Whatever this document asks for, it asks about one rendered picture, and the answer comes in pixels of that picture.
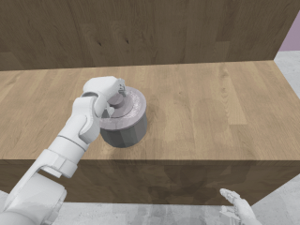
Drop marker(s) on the left robot upper arm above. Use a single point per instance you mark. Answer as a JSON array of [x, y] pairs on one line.
[[38, 203]]

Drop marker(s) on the pot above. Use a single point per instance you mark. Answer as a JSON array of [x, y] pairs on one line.
[[126, 137]]

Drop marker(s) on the knob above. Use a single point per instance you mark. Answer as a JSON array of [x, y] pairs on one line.
[[117, 101]]

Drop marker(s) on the left robot hand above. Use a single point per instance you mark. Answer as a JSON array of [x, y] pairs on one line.
[[108, 86]]

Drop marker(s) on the right robot hand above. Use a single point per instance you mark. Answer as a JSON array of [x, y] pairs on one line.
[[241, 211]]

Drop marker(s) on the lid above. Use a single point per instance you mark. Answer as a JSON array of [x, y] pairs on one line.
[[129, 114]]

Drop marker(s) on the table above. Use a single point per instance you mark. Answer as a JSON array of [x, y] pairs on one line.
[[220, 113]]

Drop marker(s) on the left robot forearm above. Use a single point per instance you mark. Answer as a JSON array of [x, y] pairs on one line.
[[63, 155]]

